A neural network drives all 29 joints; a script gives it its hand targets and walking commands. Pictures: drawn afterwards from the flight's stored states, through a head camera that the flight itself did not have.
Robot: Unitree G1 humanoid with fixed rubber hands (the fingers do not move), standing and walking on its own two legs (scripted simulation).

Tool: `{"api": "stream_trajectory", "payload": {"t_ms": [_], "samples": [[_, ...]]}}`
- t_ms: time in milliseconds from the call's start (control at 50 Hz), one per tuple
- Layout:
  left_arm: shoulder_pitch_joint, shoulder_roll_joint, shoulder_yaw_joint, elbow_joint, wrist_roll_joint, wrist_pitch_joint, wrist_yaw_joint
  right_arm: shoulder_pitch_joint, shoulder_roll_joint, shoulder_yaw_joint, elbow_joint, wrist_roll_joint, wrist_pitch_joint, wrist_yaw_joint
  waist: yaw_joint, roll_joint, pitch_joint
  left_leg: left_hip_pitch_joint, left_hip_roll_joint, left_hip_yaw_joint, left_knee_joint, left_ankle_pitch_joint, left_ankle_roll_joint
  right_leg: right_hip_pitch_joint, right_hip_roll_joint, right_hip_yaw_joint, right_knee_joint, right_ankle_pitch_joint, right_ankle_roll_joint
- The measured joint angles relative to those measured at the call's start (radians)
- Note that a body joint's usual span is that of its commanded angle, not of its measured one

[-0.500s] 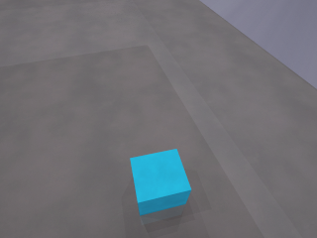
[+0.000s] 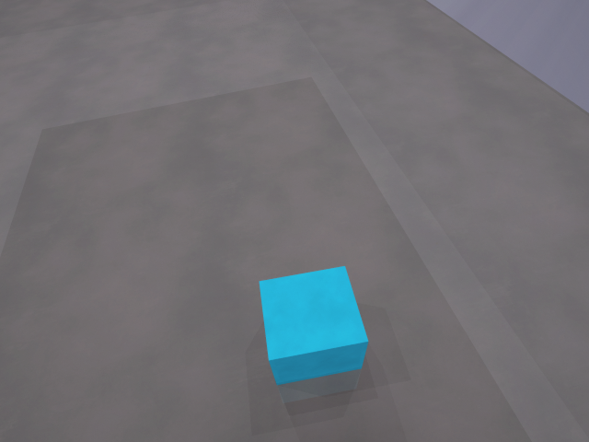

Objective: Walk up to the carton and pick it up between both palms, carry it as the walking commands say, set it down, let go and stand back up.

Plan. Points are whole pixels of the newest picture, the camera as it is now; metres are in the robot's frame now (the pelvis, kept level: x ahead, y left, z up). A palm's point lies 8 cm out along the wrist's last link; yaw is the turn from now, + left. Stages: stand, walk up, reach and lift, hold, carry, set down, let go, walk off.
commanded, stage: walk up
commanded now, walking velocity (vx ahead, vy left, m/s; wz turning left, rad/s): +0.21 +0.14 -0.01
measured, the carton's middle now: (311, 325) +0.58 +0.03 -0.66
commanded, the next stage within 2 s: none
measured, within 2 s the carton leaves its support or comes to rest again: neither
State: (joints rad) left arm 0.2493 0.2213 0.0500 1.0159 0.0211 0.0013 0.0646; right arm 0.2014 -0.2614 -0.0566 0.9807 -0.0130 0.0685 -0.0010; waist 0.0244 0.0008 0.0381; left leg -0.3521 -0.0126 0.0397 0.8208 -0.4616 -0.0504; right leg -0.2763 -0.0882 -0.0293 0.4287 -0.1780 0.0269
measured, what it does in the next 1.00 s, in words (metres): walks ahead: left foot, then right foot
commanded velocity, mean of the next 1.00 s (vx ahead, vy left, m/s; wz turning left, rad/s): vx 0.09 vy -0.10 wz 0.14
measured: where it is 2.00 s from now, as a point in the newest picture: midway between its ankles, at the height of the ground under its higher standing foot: outside the picture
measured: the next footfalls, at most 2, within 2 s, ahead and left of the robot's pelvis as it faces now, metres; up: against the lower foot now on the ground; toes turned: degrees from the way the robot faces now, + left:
left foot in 0.10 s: +0.02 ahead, +0.18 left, +0.00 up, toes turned +1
right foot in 0.38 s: +0.10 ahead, -0.07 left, +0.00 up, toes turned -4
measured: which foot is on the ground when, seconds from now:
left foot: up 0.00-0.08, down 0.10-0.96, up 0.98-1.00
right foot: down 0.00-0.08, up 0.10-0.36, down 0.38-0.64, up 0.66-0.94, down 0.96-1.00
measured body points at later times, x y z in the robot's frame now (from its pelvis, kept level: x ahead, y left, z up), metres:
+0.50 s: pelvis +0.03 +0.04 +0.00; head +0.03 +0.02 +0.44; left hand +0.09 +0.27 -0.14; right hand +0.05 -0.19 -0.17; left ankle -0.02 +0.18 -0.74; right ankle +0.06 -0.07 -0.74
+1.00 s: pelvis +0.09 -0.07 -0.03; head +0.12 -0.07 +0.42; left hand +0.15 +0.20 -0.16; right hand +0.07 -0.38 -0.16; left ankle -0.02 +0.15 -0.72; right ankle +0.15 -0.22 -0.75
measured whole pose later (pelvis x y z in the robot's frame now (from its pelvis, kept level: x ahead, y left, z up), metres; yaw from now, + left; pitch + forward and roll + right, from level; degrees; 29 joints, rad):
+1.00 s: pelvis +0.09 -0.07 -0.03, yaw +9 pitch +2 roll -1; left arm 0.18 0.25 0.05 0.93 0.02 0.00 -0.04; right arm 0.42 -0.33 -0.09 1.03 -0.04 0.02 -0.03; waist -0.05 0.04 0.02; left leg -0.26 0.18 -0.15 0.72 -0.55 -0.04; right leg -0.38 -0.07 -0.06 0.61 -0.24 0.06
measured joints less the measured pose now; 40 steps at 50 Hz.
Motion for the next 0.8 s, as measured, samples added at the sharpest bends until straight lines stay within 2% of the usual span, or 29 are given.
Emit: {"api": "stream_trajectory", "payload": {"t_ms": [60, 80, 100, 140, 200, 260, 320, 380, 420, 480, 540, 640, 680, 720, 760, 800], "samples": [[0.044, 0.036, 0.018, 0.026, 0.008, 0.017, -0.022, -0.01, -0.004, 0.014, -0.023, -0.001, -0.02, 0.021, 0.002, -0.024, -0.012, 0.056, 0.033, -0.002, -0.165, 0.071, 0.02, -0.004, -0.025, 0.014, 0.002, 0.001, 0.014], [0.059, 0.045, 0.02, 0.033, 0.009, 0.02, -0.032, -0.008, -0.003, 0.018, -0.026, 0.001, -0.031, 0.022, -0.002, -0.026, -0.018, 0.101, 0.044, 0.001, -0.252, 0.109, 0.026, -0.016, -0.027, 0.019, 0.035, -0.029, 0.012], [0.076, 0.047, 0.017, 0.036, 0.01, 0.022, -0.04, 0.004, -0.01, 0.017, -0.032, -0.001, -0.046, 0.02, -0.012, -0.006, -0.032, 0.145, 0.066, -0.023, -0.345, 0.11, 0.036, -0.044, -0.016, 0.012, 0.103, -0.113, -0.006], [0.073, 0.064, 0.008, 0.046, 0.012, 0.033, -0.054, 0.034, 0.014, 0.013, -0.013, -0.017, -0.063, 0.007, -0.029, -0.018, -0.043, 0.153, 0.062, -0.029, -0.35, 0.179, 0.019, -0.102, -0.004, 0.04, 0.28, -0.218, -0.028], [0.048, 0.066, -0.003, 0.014, 0.0, 0.031, -0.067, 0.084, 0.047, 0.028, 0.015, -0.014, -0.065, -0.004, -0.033, -0.017, -0.046, 0.212, 0.074, -0.032, -0.408, 0.196, 0.013, -0.148, 0.03, 0.034, 0.399, -0.173, -0.029], [-0.008, 0.053, -0.011, -0.014, -0.014, 0.022, -0.068, 0.084, 0.074, 0.038, 0.021, -0.008, -0.073, -0.013, -0.029, -0.023, -0.012, 0.247, 0.072, -0.025, -0.447, 0.213, 0.017, -0.147, 0.039, 0.021, 0.355, -0.148, -0.015], [-0.034, 0.035, -0.014, -0.019, -0.015, 0.028, -0.061, 0.062, 0.096, 0.044, 0.022, -0.006, -0.077, -0.017, -0.029, -0.038, 0.006, 0.26, 0.059, 0.005, -0.44, 0.201, 0.018, -0.103, 0.043, 0.01, 0.241, -0.115, -0.006], [-0.042, 0.011, -0.014, -0.016, -0.011, 0.024, -0.051, 0.063, 0.106, 0.046, 0.027, -0.004, -0.07, -0.02, -0.03, -0.045, -0.005, 0.246, 0.04, 0.018, -0.389, 0.162, 0.013, -0.009, 0.049, 0.0, 0.075, -0.002, -0.022], [-0.049, -0.026, -0.02, -0.005, -0.011, 0.015, -0.044, 0.059, 0.091, 0.044, 0.04, 0.001, -0.063, -0.024, -0.031, 0.004, -0.001, 0.248, 0.058, 0.001, -0.367, 0.15, 0.018, 0.011, 0.067, -0.016, 0.066, 0.007, -0.042], [-0.043, -0.056, -0.032, 0.009, -0.008, 0.005, -0.042, 0.067, 0.081, 0.049, 0.049, 0.005, -0.057, -0.031, -0.025, 0.039, -0.017, 0.266, 0.061, -0.012, -0.398, 0.151, 0.026, 0.031, 0.071, -0.026, 0.042, -0.022, -0.045], [-0.034, -0.063, -0.036, 0.023, -0.008, 0.003, -0.038, 0.063, 0.082, 0.049, 0.061, 0.008, -0.057, -0.032, -0.02, 0.047, -0.017, 0.279, 0.064, -0.014, -0.436, 0.17, 0.013, 0.044, 0.077, -0.026, 0.005, -0.005, -0.043], [-0.013, -0.059, -0.037, 0.045, -0.014, -0.008, -0.038, 0.074, 0.092, 0.04, 0.077, 0.005, -0.066, -0.032, -0.014, 0.029, -0.009, 0.282, 0.067, -0.018, -0.459, 0.185, 0.004, 0.053, 0.08, -0.03, -0.026, 0.012, -0.043], [0.0, -0.037, -0.019, 0.024, 0.007, 0.022, -0.054, 0.104, 0.098, 0.021, 0.065, -0.017, -0.057, -0.048, -0.045, 0.016, -0.028, 0.242, 0.073, -0.054, -0.427, 0.172, 0.003, -0.008, 0.082, -0.049, 0.119, -0.131, -0.011], [-0.011, 0.004, -0.004, -0.01, 0.022, 0.047, -0.07, 0.156, 0.095, 0.005, 0.065, -0.028, -0.048, -0.064, -0.08, 0.008, -0.044, 0.211, 0.093, -0.119, -0.432, 0.18, -0.004, -0.095, 0.103, -0.038, 0.317, -0.186, 0.018], [-0.033, 0.043, -0.001, -0.048, 0.022, 0.043, -0.078, 0.195, 0.073, -0.008, 0.08, -0.026, -0.042, -0.073, -0.083, 0.0, -0.042, 0.203, 0.122, -0.157, -0.462, 0.2, -0.018, -0.171, 0.105, -0.012, 0.442, -0.166, 0.034], [-0.049, 0.068, 0.001, -0.075, 0.014, 0.036, -0.084, 0.213, 0.04, -0.017, 0.087, -0.026, -0.044, -0.076, -0.072, -0.01, -0.027, 0.207, 0.147, -0.164, -0.476, 0.205, -0.042, -0.227, 0.084, 0.017, 0.481, -0.132, 0.04]]}}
